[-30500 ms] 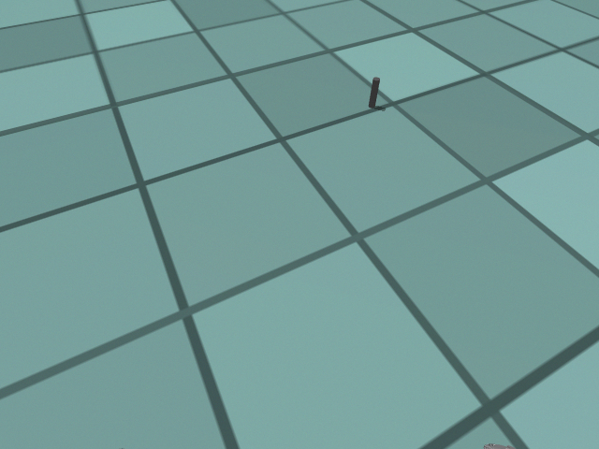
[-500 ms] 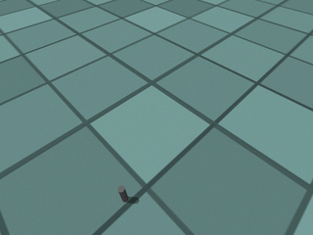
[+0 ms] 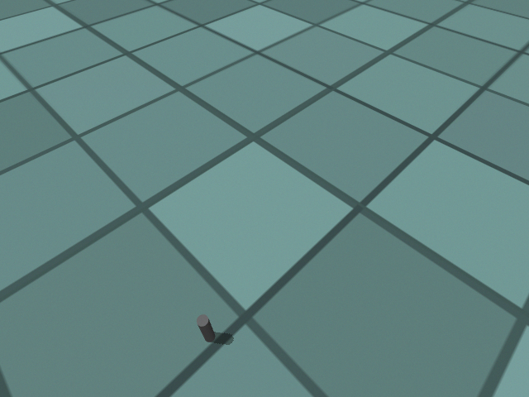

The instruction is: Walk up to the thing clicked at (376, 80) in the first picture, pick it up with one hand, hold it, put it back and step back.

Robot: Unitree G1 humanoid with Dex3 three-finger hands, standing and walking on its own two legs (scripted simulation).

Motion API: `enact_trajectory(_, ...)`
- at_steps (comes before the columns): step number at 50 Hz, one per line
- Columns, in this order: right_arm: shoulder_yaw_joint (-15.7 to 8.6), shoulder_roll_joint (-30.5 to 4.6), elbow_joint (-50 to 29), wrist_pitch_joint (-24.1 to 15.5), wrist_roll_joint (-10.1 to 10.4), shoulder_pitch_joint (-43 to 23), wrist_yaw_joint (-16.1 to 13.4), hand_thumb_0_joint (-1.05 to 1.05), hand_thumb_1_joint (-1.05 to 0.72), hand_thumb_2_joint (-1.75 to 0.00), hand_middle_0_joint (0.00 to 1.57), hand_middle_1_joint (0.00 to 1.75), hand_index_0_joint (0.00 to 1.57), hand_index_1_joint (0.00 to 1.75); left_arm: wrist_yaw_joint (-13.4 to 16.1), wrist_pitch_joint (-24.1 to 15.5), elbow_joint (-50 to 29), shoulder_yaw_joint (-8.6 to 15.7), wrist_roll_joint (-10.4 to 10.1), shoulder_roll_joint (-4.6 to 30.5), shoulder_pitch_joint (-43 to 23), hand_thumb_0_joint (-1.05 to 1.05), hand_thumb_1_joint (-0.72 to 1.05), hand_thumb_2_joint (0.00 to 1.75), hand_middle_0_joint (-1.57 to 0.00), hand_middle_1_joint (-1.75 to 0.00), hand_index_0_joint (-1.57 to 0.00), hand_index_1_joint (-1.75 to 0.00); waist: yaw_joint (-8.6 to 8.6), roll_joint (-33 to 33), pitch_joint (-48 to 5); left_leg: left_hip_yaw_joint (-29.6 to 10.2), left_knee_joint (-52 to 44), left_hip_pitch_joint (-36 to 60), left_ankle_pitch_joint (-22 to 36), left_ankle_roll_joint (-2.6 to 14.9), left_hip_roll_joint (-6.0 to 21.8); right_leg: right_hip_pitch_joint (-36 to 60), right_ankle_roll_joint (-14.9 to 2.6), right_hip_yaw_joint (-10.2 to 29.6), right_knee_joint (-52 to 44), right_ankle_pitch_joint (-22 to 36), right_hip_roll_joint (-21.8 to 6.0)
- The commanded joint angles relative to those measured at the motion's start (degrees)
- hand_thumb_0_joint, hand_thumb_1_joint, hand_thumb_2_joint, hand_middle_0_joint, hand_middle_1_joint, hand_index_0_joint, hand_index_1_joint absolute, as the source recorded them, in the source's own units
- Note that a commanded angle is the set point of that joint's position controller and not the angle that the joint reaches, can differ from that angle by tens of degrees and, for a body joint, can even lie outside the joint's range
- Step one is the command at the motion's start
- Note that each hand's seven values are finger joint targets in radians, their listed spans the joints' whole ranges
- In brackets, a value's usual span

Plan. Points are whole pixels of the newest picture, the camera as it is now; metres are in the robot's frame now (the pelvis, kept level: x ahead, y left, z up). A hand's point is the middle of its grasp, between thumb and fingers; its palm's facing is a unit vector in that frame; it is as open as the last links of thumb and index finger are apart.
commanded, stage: stand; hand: left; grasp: from the side
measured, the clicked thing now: (206, 329) +0.42 +0.23 -0.69
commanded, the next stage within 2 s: step back in 0.50 s
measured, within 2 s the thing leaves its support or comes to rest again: neither
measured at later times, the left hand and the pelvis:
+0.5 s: hand out of the picture +0.08 +0.25 -0.16, palm faces -0.01 -0.94 -0.34, open 7.4 cm; pelvis +0.01 +0.00 +0.00, yaw +0 degrees
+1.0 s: hand out of the picture +0.07 +0.30 -0.19, palm faces -0.05 -0.92 -0.39, open 7.4 cm; pelvis -0.09 +0.03 -0.03, yaw +0 degrees
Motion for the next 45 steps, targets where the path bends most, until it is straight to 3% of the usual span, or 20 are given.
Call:
enact_trajectory(1,-2.04,-11.66,-2.99,-1.05,0.12,-2.05,-0.85,0.00,-0.90,-0.90,0.20,0.30,0.20,0.30,1.01,-1.46,-2.92,2.26,-0.17,12.10,-2.16,0.00,0.90,0.90,-0.20,-0.30,-0.20,-0.30,-0.12,-0.89,-4.36,-5.26,-2.60,-0.66,9.62,0.93,7.31,2.51,-1.63,5.45,-2.28,9.98,-6.26)
enact_trajectory(5,-1.99,-11.82,-2.94,-1.15,0.11,-2.05,-1.01,0.00,-0.90,-0.90,0.20,0.30,0.20,0.30,0.95,-1.33,-3.02,2.34,-0.22,12.20,-2.27,0.00,0.90,0.90,-0.20,-0.30,-0.20,-0.30,-0.20,-0.52,-4.56,-4.94,-2.51,-0.77,10.92,0.84,7.23,3.22,-1.60,5.34,-2.07,11.99,-6.29)
enact_trajectory(10,-2.06,-11.82,-3.21,-0.98,0.18,-2.30,-0.88,0.00,-0.90,-0.90,0.20,0.30,0.20,0.30,1.02,-1.28,-3.06,2.36,-0.18,12.07,-2.48,0.00,0.90,0.90,-0.20,-0.30,-0.20,-0.30,-0.29,-1.36,-4.00,-5.33,-3.05,-0.85,9.17,0.91,7.39,2.45,-1.44,4.85,-2.60,8.72,-6.01)
enact_trajectory(23,-2.15,-12.19,-3.52,-1.16,0.23,-2.74,-0.86,0.00,-0.90,-0.90,0.20,0.30,0.20,0.30,0.91,-1.39,-3.59,2.45,-0.23,12.29,-2.15,0.00,0.90,0.90,-0.20,-0.30,-0.20,-0.30,-0.21,-1.09,-4.72,-5.21,-2.77,0.39,11.28,0.91,7.68,2.38,-1.52,5.02,-2.60,10.83,-6.18)
enact_trajectory(24,-2.10,-12.18,-3.56,-1.15,0.17,-2.17,-0.92,0.00,-0.90,-0.90,0.20,0.30,0.20,0.30,0.92,-1.39,-3.86,2.55,-0.26,12.68,-2.69,0.00,0.90,0.90,-0.20,-0.30,-0.20,-0.30,-0.46,-1.31,-4.45,-4.93,-2.63,0.01,11.68,0.94,7.69,2.82,-1.70,5.39,-2.50,11.87,-6.42)
enact_trajectory(25,-3.54,-14.97,-5.07,0.02,0.65,-4.38,-0.59,0.00,-0.90,-0.90,0.20,0.30,0.20,0.30,0.90,-0.80,-6.16,4.85,-1.65,16.97,-2.27,0.00,0.90,0.90,-0.20,-0.30,-0.20,-0.30,-0.18,-1.84,1.65,-5.75,3.26,-4.03,17.84,2.03,6.42,-2.26,-2.22,6.47,2.36,20.73,-5.43)
enact_trajectory(28,-4.21,-14.81,-7.63,1.02,1.30,-2.57,-0.28,0.00,-0.90,-0.90,0.20,0.30,0.20,0.30,1.24,-0.28,-9.10,5.10,-1.70,15.84,-0.90,0.00,0.90,0.90,-0.20,-0.30,-0.20,-0.30,-0.97,-0.51,-4.60,-5.19,6.85,-3.89,21.25,3.73,6.80,-1.02,-3.71,5.25,7.57,21.17,-4.95)
enact_trajectory(31,-5.18,-15.26,-10.01,1.75,1.17,-2.79,-0.06,0.00,-0.90,-0.90,0.20,0.30,0.20,0.30,1.09,0.42,-12.11,5.02,-1.11,15.50,-2.00,0.00,0.90,0.90,-0.20,-0.30,-0.20,-0.30,-1.48,-0.53,-7.20,-5.33,9.73,-5.20,17.88,5.42,6.74,-2.93,-5.02,6.12,10.67,15.95,-4.72)
enact_trajectory(33,-5.43,-14.60,-11.40,2.14,1.20,-3.10,-0.01,0.00,-0.90,-0.90,0.20,0.30,0.20,0.30,1.02,0.65,-13.37,5.24,-0.80,16.03,-1.48,0.00,0.90,0.90,-0.20,-0.30,-0.20,-0.30,-1.14,-0.68,-8.43,-5.00,13.89,-5.78,14.22,5.38,5.47,-4.46,-6.96,7.65,11.01,15.46,-6.14)
enact_trajectory(35,-5.41,-14.00,-12.57,2.53,1.10,-2.31,0.16,0.00,-0.90,-0.90,0.20,0.30,0.20,0.30,1.02,0.88,-14.83,5.77,-0.62,17.62,-1.14,0.00,0.90,0.90,-0.20,-0.30,-0.20,-0.30,-0.65,-3.78,-8.70,-3.89,19.64,-7.93,8.51,5.12,2.93,-5.67,-9.89,11.55,10.30,15.78,-9.64)
enact_trajectory(36,-5.57,-14.01,-12.93,2.74,1.01,-1.70,0.27,0.00,-0.90,-0.90,0.20,0.30,0.20,0.30,1.05,1.06,-15.35,6.14,-0.48,18.62,-1.24,0.00,0.90,0.90,-0.20,-0.30,-0.20,-0.30,-0.63,-6.09,-8.62,-3.30,23.35,-9.02,4.11,4.80,1.03,-6.85,-11.70,14.06,9.24,15.41,-11.90)
enact_trajectory(37,-5.63,-13.42,-13.32,3.09,1.04,-1.09,0.62,0.00,-0.90,-0.90,0.20,0.30,0.20,0.30,1.10,1.22,-16.34,6.48,-0.10,19.76,-1.97,0.00,0.90,0.90,-0.20,-0.30,-0.20,-0.30,-0.35,-10.01,-7.66,-1.19,29.49,-8.55,-5.29,3.69,-2.15,-10.19,-13.92,16.98,5.73,14.75,-15.46)
enact_trajectory(38,-5.87,-12.80,-13.53,3.60,0.76,0.87,0.91,0.00,-0.90,-0.90,0.20,0.30,0.20,0.30,1.18,1.20,-17.55,6.72,0.50,20.97,-4.44,0.00,0.90,0.90,-0.20,-0.30,-0.20,-0.30,-1.14,-13.58,-6.37,-1.71,35.87,-9.04,-17.51,3.18,-3.71,-13.57,-16.51,19.66,3.30,14.09,-19.15)
enact_trajectory(39,-6.13,-13.06,-13.54,3.91,0.68,4.64,1.14,0.00,-0.90,-0.90,0.20,0.30,0.20,0.30,1.28,1.11,-19.20,6.99,1.09,21.73,-7.16,0.00,0.90,0.90,-0.20,-0.30,-0.20,-0.30,-2.73,-15.15,-6.00,-5.05,39.43,-8.23,-21.62,3.56,-1.85,-16.69,-17.02,20.56,4.04,13.45,-20.87)
enact_trajectory(40,-6.51,-13.76,-13.62,3.85,1.06,5.73,1.31,0.00,-0.90,-0.90,0.20,0.30,0.20,0.30,1.40,1.19,-20.12,6.94,1.13,20.93,-8.99,0.00,0.90,0.90,-0.20,-0.30,-0.20,-0.30,-3.46,-13.84,-5.25,-5.95,39.97,-6.62,-22.26,4.24,-1.30,-20.01,-16.07,17.87,6.03,12.70,-19.34)
enact_trajectory(41,-6.79,-13.69,-13.46,3.59,1.22,7.45,1.39,0.00,-0.90,-0.90,0.20,0.30,0.20,0.30,1.51,1.23,-20.70,6.57,1.31,20.01,-10.25,0.00,0.90,0.90,-0.20,-0.30,-0.20,-0.30,-4.23,-12.63,-5.14,-5.28,35.52,-6.03,-19.10,4.16,-0.91,-19.73,-13.87,14.89,9.10,12.60,-16.62)
enact_trajectory(42,-6.86,-13.58,-13.17,3.04,1.10,8.64,1.26,0.00,-0.90,-0.90,0.20,0.30,0.20,0.30,1.56,1.49,-21.15,5.98,1.23,18.60,-10.25,0.00,0.90,0.90,-0.20,-0.30,-0.20,-0.30,-4.61,-10.41,-5.64,-3.14,26.55,-5.86,-12.32,3.91,-0.95,-17.65,-11.19,11.86,13.63,10.66,-12.85)
enact_trajectory(43,-6.92,-14.21,-13.24,2.57,0.25,9.08,1.07,0.00,-0.90,-0.90,0.20,0.30,0.20,0.30,1.55,1.98,-21.40,5.67,0.73,17.09,-9.35,0.00,0.90,0.90,-0.20,-0.30,-0.20,-0.30,-4.61,-3.97,-4.31,-5.77,14.28,-8.05,0.41,3.95,2.40,-16.10,-7.34,8.20,21.47,4.49,-7.12)
enact_trajectory(44,-7.80,-18.16,-14.27,2.08,-1.28,7.34,0.69,0.00,-0.90,-0.90,0.20,0.30,0.20,0.30,1.69,2.50,-22.14,5.26,-0.07,14.00,-7.70,0.00,0.90,0.90,-0.20,-0.30,-0.20,-0.30,-3.44,10.02,-2.57,-20.91,6.15,-8.77,14.68,6.21,11.01,-20.76,-3.79,5.31,33.39,-7.58,2.56)
enact_trajectory(45,-8.24,-20.35,-15.74,1.42,-1.98,5.11,0.39,0.00,-0.90,-0.90,0.20,0.30,0.20,0.30,2.05,3.08,-21.63,5.37,-0.03,13.53,-5.15,0.00,0.90,0.90,-0.20,-0.30,-0.20,-0.30,-1.49,9.68,-2.32,-25.81,4.98,-8.24,24.66,9.39,16.03,-23.38,-2.78,9.16,40.59,-25.32,7.38)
